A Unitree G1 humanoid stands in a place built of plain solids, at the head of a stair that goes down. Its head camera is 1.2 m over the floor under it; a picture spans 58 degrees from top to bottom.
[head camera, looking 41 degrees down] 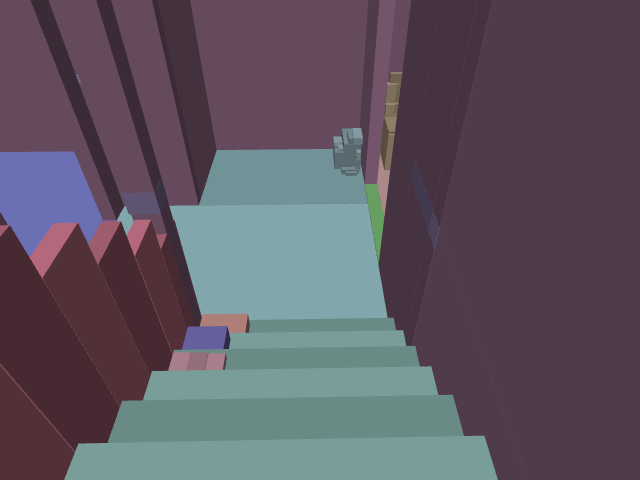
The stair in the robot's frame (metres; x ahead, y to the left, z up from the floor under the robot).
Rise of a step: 0.19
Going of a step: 0.25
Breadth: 1.30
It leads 1 degrees to the left of straight ahead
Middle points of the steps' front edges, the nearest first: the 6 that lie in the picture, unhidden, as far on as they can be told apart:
0.63 0.12 -0.19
0.88 0.12 -0.38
1.13 0.13 -0.57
1.38 0.13 -0.76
1.63 0.14 -0.95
1.88 0.14 -1.15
